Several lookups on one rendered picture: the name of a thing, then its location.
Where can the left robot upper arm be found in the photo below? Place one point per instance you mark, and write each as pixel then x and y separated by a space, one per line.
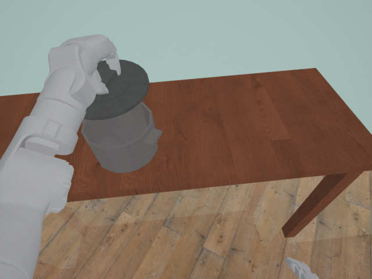
pixel 33 185

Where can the left robot forearm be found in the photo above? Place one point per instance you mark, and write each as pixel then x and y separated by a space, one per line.
pixel 52 126

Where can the left robot hand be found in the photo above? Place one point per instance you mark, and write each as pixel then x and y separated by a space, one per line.
pixel 104 49

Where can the lid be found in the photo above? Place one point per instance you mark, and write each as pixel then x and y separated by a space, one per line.
pixel 126 92

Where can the table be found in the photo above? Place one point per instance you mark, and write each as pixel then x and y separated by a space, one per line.
pixel 229 130

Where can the right robot hand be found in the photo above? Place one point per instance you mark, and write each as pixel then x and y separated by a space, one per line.
pixel 301 270

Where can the pot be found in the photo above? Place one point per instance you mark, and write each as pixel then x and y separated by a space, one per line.
pixel 124 143

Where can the knob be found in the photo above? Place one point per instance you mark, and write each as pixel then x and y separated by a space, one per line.
pixel 108 76

